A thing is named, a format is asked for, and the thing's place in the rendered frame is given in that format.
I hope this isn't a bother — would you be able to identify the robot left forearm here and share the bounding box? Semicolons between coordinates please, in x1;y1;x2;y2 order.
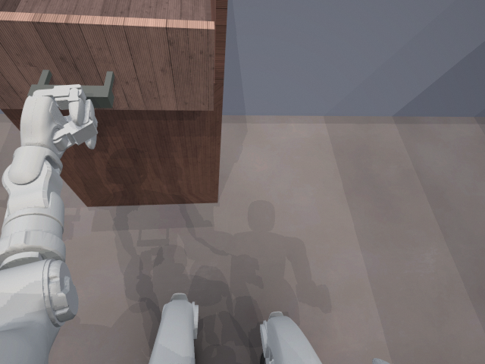
0;146;66;271

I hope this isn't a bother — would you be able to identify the handle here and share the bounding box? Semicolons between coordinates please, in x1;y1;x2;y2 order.
27;70;114;108

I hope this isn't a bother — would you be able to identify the right robot thigh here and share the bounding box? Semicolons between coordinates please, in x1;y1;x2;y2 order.
260;316;322;364

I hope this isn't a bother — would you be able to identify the robot left hand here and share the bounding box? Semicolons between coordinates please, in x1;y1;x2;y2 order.
20;84;98;159

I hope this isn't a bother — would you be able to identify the drawer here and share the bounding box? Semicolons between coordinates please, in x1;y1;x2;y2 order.
0;0;214;111

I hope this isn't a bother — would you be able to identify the right robot shin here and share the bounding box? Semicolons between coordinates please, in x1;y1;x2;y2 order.
265;312;283;364

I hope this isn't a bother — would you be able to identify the cabinet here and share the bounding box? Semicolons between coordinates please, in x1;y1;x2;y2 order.
1;0;228;207

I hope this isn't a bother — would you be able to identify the left robot upper arm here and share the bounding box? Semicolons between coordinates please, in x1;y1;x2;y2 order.
0;259;79;364

